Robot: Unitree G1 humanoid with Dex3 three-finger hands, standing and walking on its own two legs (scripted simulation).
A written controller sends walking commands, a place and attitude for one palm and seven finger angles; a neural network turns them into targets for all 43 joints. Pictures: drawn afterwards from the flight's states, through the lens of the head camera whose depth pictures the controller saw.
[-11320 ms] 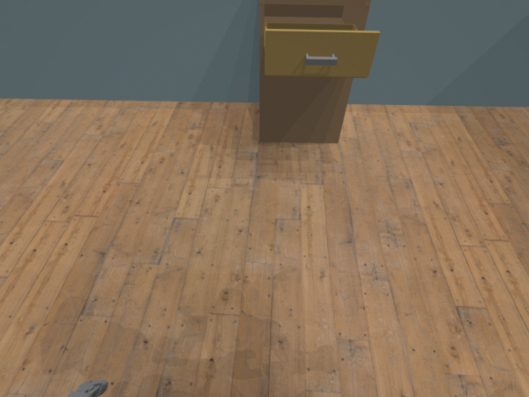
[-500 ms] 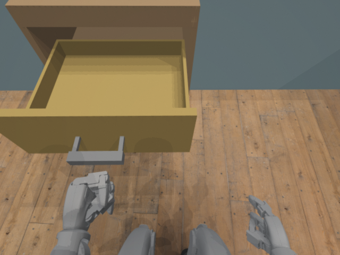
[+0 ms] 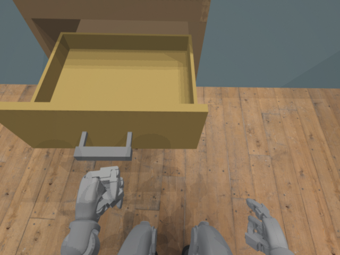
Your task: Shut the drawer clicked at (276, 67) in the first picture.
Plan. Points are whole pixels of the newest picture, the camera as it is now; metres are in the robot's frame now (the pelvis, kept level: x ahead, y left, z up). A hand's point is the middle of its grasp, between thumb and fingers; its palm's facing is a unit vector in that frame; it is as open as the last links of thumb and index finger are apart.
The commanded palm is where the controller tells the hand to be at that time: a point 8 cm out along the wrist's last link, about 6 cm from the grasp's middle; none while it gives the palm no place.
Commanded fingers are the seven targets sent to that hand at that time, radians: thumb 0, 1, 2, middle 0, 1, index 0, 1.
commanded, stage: bring the fist close to the handle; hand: left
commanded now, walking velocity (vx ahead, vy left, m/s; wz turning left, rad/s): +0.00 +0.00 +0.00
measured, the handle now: (105, 144) +0.35 +0.17 +0.03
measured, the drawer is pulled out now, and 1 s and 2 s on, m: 0.30 0.24 0.10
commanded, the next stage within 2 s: push the drawer shut in 0.02 s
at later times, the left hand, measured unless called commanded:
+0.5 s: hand (118, 178) +0.28 +0.13 +0.01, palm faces -0.01 -1.00 -0.03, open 3.3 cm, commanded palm +0.28 +0.18 +0.03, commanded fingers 0.00 0.90 0.90 -1.40 -1.60 -1.40 -1.60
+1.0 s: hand (121, 152) +0.34 +0.13 +0.01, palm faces +0.02 -1.00 -0.04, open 3.3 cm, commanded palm +0.34 +0.18 +0.03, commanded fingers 0.00 0.90 0.90 -1.40 -1.60 -1.40 -1.60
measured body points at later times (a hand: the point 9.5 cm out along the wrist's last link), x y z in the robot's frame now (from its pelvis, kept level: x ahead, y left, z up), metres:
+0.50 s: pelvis +0.00 +0.01 +0.00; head +0.11 +0.02 +0.43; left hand +0.28 +0.18 +0.02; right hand +0.18 -0.22 -0.10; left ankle +0.01 +0.08 -0.62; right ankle +0.03 -0.08 -0.62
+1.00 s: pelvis -0.02 +0.01 +0.00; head +0.10 +0.02 +0.43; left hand +0.33 +0.19 +0.02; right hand +0.14 -0.24 -0.11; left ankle +0.01 +0.08 -0.62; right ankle +0.03 -0.08 -0.62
